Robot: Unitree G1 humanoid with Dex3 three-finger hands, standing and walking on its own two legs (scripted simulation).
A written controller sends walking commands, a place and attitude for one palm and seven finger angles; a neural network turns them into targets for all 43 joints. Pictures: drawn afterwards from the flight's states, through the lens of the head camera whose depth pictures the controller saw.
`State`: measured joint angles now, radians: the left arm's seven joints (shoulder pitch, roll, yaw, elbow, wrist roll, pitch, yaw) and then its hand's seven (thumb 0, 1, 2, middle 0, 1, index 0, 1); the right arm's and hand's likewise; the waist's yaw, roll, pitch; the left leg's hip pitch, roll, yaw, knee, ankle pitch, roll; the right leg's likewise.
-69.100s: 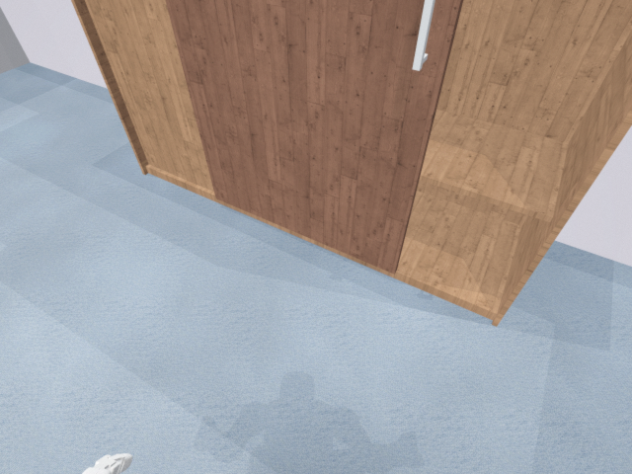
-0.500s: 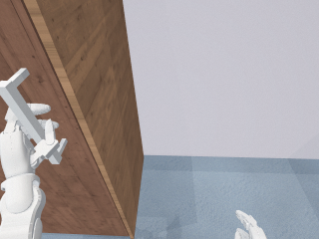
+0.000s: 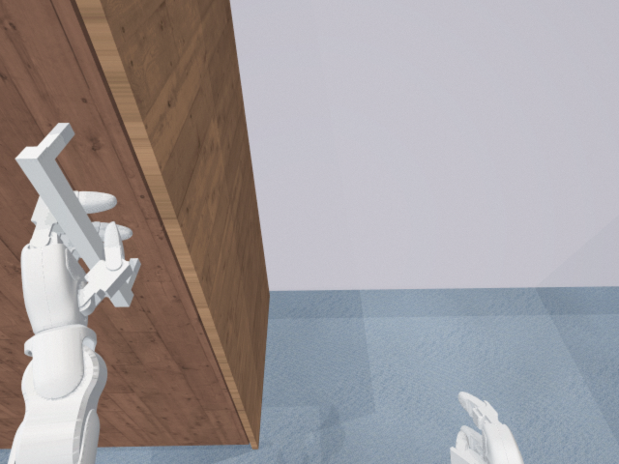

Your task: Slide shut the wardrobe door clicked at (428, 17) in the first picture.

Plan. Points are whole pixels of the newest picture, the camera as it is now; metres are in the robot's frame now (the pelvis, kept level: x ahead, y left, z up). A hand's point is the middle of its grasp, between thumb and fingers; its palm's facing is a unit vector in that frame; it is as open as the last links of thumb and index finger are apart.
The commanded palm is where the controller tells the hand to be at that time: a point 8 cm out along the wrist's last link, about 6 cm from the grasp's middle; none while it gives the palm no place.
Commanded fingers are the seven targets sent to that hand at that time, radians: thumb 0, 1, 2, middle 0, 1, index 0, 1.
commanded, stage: stop walking and hold the door there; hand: left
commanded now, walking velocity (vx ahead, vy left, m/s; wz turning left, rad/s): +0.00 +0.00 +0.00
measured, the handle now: (95, 226) +0.30 +0.25 +0.20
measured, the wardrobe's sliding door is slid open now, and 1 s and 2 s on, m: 0.00 0.00 0.00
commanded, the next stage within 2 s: loosen the grip on the handle in 1.88 s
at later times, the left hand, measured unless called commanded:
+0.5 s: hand (122, 262) +0.27 +0.22 +0.18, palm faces +0.41 -0.91 -0.11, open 5.7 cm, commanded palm +0.23 +0.24 +0.16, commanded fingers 0.00 0.90 0.90 -0.45 -1.40 -0.45 -1.40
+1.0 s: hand (121, 267) +0.26 +0.22 +0.18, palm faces +0.30 -0.95 -0.09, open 5.9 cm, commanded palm +0.23 +0.23 +0.16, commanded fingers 0.00 0.90 0.90 -0.45 -1.40 -0.45 -1.40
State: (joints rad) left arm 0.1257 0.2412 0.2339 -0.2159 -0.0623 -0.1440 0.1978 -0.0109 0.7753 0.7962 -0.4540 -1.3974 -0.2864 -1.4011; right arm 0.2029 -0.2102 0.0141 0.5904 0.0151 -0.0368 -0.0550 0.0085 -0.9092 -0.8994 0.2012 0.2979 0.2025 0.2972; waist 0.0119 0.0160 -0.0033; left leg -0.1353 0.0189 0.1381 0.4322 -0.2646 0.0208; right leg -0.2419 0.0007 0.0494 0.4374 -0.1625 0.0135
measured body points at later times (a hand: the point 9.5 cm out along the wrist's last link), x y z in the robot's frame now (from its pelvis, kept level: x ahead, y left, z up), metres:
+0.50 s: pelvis +0.00 +0.01 +0.00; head +0.00 +0.00 +0.45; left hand +0.24 +0.27 +0.18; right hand +0.18 -0.20 -0.09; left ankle -0.02 +0.10 -0.74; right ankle +0.05 -0.13 -0.74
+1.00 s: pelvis -0.04 +0.05 +0.00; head -0.01 +0.03 +0.44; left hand +0.24 +0.27 +0.18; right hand +0.13 -0.16 -0.11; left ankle -0.02 +0.10 -0.74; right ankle -0.06 -0.08 -0.69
